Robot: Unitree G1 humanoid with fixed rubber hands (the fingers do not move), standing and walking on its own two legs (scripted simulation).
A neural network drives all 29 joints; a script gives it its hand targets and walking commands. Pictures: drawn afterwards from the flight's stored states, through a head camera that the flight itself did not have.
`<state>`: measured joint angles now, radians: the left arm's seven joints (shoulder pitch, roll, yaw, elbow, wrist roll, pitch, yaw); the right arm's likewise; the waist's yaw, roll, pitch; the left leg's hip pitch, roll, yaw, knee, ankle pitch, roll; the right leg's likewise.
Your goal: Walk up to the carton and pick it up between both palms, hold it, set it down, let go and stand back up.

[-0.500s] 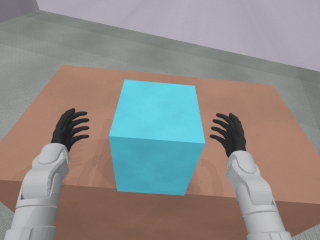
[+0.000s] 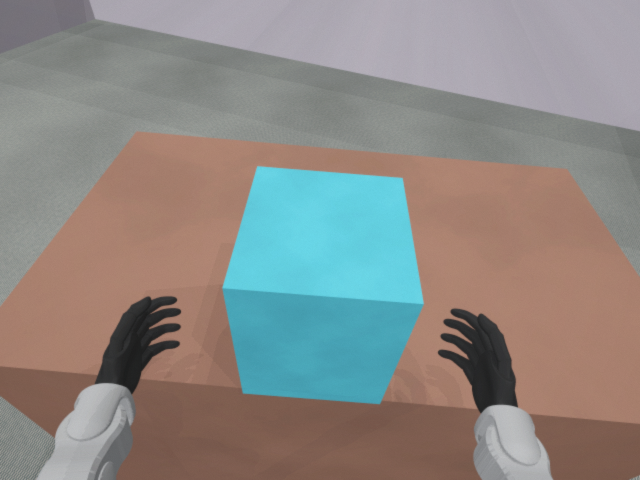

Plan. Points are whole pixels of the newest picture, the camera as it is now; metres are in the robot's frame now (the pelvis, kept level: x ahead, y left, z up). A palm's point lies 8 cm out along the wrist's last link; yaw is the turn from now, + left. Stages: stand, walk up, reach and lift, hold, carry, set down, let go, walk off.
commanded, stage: set down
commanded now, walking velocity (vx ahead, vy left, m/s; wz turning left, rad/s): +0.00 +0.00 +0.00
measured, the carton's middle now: (320, 288) +0.37 +0.02 +0.04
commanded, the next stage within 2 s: let go in 1.66 s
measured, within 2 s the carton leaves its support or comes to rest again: neither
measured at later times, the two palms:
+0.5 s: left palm (120, 439) +0.17 +0.23 +0.00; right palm (485, 450) +0.19 -0.18 +0.00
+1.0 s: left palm (130, 452) +0.17 +0.23 -0.04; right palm (490, 459) +0.19 -0.20 -0.03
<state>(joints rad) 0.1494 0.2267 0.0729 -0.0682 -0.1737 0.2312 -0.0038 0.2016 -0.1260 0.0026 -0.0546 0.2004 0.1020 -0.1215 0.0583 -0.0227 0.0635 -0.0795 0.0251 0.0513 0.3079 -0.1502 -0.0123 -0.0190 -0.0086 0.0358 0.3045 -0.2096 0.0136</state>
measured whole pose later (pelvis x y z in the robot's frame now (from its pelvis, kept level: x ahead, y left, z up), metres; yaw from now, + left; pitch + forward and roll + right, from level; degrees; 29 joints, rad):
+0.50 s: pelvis +0.01 +0.00 +0.00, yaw +0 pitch -6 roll +0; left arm 0.37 0.24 0.00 0.12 -0.16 -0.08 -0.03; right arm 0.41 -0.08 0.04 0.13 0.12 -0.18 -0.10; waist 0.07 -0.02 0.06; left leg -0.05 0.03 0.04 0.33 -0.18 -0.02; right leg 0.03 -0.01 0.03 0.30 -0.23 0.01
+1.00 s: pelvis +0.02 -0.01 +0.00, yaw +0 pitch -6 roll +0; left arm 0.31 0.22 0.02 0.31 -0.08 0.00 -0.03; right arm 0.33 -0.11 0.02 0.35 0.06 -0.18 -0.04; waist 0.05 -0.02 0.05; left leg -0.03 0.03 0.04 0.31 -0.18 -0.02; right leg 0.03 0.00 0.03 0.30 -0.24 0.00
